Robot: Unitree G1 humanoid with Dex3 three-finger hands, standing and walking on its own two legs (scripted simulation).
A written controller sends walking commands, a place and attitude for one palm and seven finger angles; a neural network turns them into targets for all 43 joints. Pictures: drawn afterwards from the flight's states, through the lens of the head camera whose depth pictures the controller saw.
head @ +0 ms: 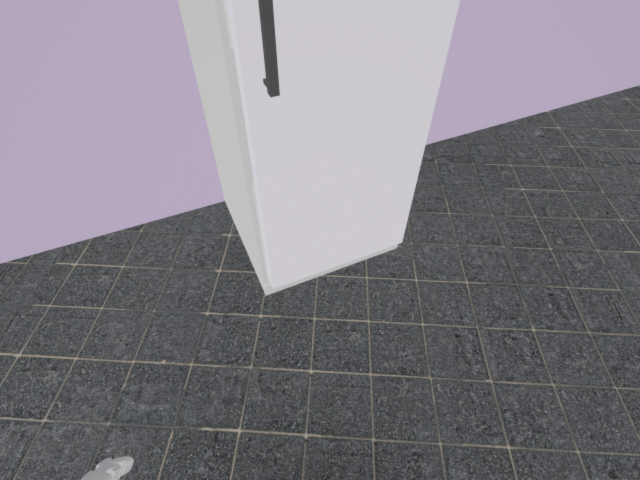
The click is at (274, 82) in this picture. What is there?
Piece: fridge door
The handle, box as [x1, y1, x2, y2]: [258, 0, 279, 96]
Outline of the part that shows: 258,0 266,77 263,79 263,82 267,87 267,92 269,95 274,96 279,95 272,0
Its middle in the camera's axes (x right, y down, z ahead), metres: -0.11 -0.42 +0.73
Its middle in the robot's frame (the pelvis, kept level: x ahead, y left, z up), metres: +0.85 +0.15 +0.23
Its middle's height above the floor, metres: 0.99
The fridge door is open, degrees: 0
